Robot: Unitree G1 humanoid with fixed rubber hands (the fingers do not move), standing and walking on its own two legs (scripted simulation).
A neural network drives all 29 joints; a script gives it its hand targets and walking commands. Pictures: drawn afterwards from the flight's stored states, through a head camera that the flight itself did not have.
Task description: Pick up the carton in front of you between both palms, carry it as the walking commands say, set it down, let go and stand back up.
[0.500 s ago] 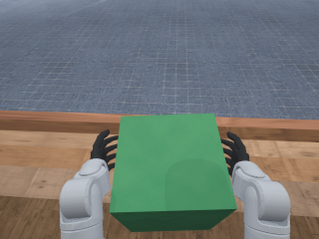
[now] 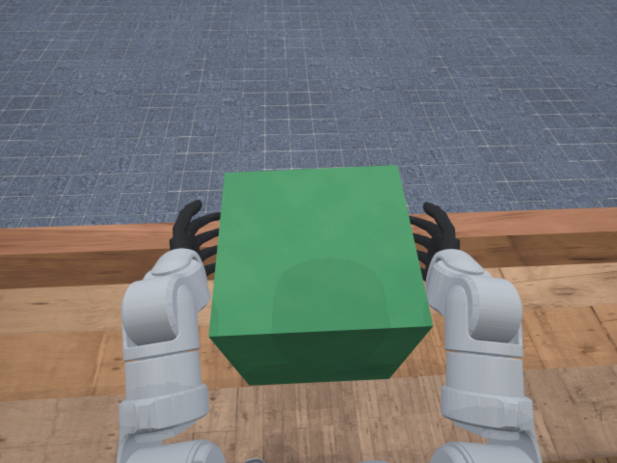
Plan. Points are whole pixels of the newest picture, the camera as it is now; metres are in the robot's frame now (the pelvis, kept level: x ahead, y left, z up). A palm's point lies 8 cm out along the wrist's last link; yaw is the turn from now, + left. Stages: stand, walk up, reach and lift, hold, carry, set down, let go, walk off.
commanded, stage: carry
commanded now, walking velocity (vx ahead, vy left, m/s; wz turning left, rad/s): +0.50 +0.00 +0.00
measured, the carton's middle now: (315, 286) +0.35 -0.02 +0.01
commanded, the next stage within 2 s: none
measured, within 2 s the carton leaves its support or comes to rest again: neither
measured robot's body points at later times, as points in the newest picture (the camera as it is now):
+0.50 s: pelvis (320, 326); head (352, 93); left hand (212, 153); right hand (366, 141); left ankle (265, 425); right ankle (316, 417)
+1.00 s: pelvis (300, 212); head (303, 27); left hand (251, 117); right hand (352, 118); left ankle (287, 340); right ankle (328, 289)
